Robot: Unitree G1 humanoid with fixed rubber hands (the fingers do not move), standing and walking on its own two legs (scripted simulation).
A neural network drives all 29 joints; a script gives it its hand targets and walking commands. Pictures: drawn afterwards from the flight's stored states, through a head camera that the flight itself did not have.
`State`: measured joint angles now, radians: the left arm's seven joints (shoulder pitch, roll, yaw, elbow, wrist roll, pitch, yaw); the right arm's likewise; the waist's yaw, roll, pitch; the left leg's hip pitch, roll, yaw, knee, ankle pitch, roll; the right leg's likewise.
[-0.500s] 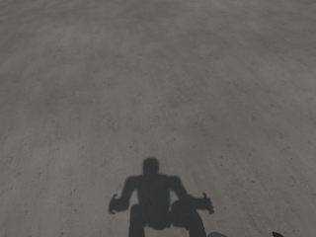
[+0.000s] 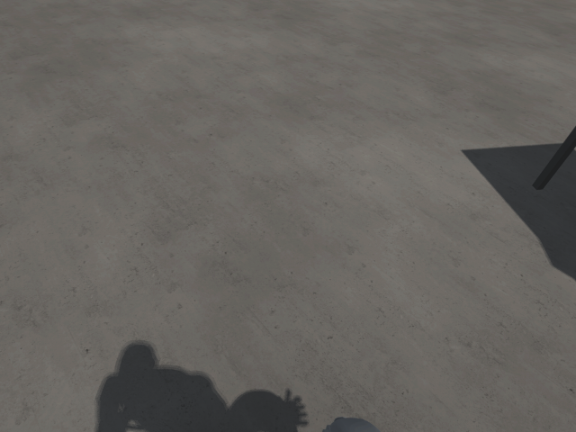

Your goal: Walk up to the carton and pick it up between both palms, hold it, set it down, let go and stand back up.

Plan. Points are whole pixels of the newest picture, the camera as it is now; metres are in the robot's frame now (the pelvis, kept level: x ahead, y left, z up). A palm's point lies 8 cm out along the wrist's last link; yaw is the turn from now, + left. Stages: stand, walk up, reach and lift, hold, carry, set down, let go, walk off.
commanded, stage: walk up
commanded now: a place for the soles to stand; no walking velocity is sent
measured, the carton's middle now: out of the picture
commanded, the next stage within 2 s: none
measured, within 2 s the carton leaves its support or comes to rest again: neither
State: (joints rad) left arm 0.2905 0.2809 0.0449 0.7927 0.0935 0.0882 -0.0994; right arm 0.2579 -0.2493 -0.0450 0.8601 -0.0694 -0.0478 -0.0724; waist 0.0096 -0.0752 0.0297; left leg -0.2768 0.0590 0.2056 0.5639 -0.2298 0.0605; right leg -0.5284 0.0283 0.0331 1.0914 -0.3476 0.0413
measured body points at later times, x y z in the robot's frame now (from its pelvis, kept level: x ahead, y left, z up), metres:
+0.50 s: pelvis +0.10 -0.15 -0.03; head +0.06 -0.22 +0.41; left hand +0.29 +0.08 -0.10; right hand +0.02 -0.41 -0.21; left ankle +0.06 +0.04 -0.68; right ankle +0.11 -0.25 -0.73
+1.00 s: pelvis +0.30 -0.33 -0.01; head +0.32 -0.34 +0.43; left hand +0.45 -0.14 -0.16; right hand +0.25 -0.62 -0.11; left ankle +0.42 -0.31 -0.73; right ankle +0.14 -0.29 -0.65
